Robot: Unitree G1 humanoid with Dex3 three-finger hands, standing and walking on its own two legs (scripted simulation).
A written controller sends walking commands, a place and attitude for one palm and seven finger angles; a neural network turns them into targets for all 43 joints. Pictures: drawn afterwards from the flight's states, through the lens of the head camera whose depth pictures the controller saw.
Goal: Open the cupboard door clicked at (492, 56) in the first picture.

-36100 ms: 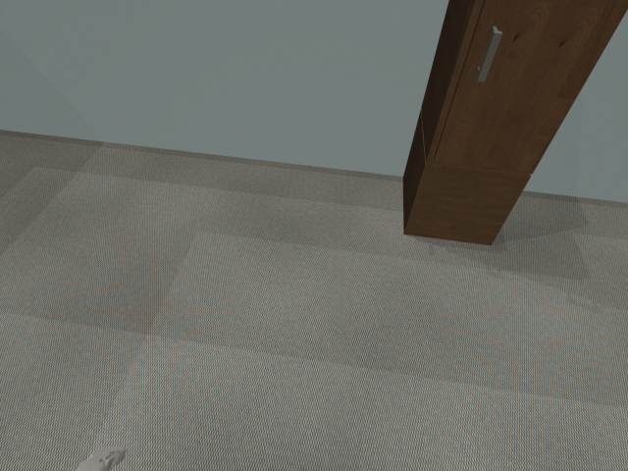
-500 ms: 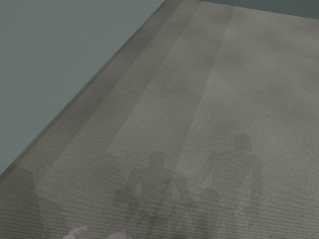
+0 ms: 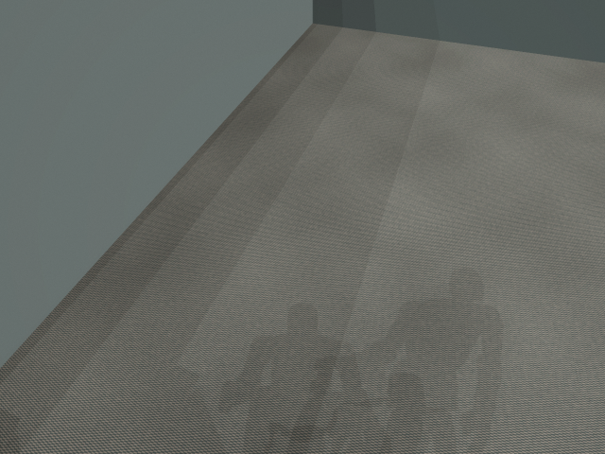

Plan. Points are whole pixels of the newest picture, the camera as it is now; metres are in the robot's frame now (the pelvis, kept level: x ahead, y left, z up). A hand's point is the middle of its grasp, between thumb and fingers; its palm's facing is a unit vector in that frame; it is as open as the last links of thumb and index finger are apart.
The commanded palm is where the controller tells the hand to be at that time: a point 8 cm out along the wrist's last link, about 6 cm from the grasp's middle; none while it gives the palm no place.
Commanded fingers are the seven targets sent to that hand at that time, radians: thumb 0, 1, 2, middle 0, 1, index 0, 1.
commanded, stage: walk to a spot facing it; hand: left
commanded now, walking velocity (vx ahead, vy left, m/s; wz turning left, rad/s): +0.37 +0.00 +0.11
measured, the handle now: out of the picture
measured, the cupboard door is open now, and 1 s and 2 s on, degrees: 54 54 54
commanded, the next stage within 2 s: turn to face it in 0.18 s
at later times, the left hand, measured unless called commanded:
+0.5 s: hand (220, 373) +0.27 +0.16 -0.16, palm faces +0.17 -0.96 -0.22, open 7.4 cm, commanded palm none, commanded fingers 0.00 0.90 0.90 -0.20 -0.30 -0.20 -0.30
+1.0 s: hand (206, 359) +0.29 +0.19 -0.15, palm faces +0.43 -0.86 -0.28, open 7.4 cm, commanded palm none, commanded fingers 0.00 0.90 0.90 -0.20 -0.30 -0.20 -0.30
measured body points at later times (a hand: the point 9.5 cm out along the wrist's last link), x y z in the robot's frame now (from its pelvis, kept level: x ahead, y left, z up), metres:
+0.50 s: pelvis +0.20 -0.04 +0.00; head +0.22 -0.05 +0.44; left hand +0.26 +0.21 -0.14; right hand +0.24 -0.26 -0.17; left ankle +0.17 +0.12 -0.69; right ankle +0.25 -0.15 -0.73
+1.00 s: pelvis +0.28 -0.05 +0.00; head +0.33 -0.04 +0.45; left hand +0.27 +0.23 -0.13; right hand +0.47 -0.26 -0.14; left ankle +0.27 +0.09 -0.73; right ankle +0.35 -0.18 -0.71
